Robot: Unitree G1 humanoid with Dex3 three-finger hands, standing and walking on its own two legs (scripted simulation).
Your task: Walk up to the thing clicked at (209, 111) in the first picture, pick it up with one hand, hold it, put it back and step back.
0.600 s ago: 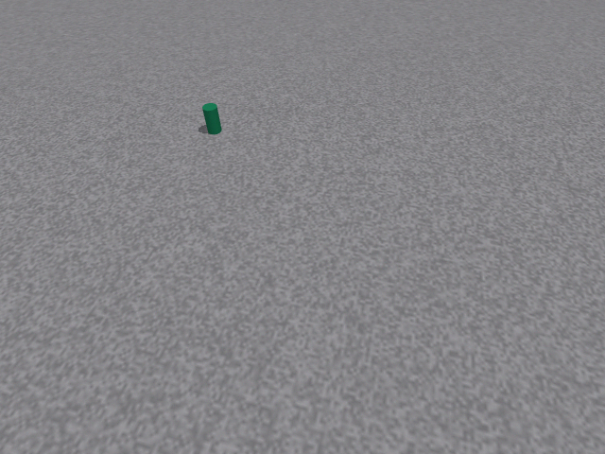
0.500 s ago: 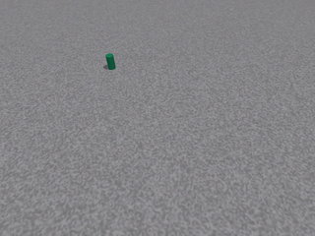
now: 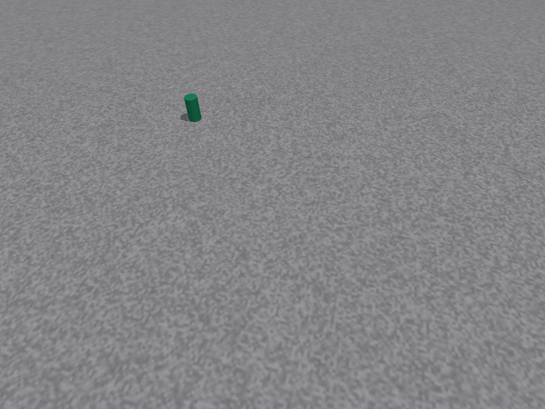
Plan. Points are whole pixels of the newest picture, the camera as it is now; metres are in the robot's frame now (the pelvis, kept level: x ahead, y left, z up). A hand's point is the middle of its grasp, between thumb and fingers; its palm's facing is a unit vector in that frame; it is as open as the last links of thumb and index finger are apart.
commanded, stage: stand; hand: left
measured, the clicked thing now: (192, 108) +1.91 +0.54 -0.70
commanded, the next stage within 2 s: walk up in 0.52 s
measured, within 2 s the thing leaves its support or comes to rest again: neither
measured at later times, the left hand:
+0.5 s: hand out of the picture +0.07 +0.25 -0.16, palm faces -0.03 -0.94 -0.34, open 7.4 cm
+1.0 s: hand (54, 402) +0.17 +0.40 -0.17, palm faces +0.06 -0.93 -0.36, open 7.4 cm
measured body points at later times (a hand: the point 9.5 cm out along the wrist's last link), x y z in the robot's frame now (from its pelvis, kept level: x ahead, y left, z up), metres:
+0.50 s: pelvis +0.00 +0.00 +0.00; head +0.02 +0.00 +0.45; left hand +0.08 +0.30 -0.13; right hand +0.08 -0.30 -0.13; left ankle +0.01 +0.12 -0.75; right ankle +0.00 -0.12 -0.75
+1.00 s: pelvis +0.14 +0.10 -0.02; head +0.13 +0.13 +0.43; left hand +0.17 +0.45 -0.14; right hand +0.24 -0.24 -0.10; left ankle +0.14 +0.20 -0.75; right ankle +0.11 -0.05 -0.68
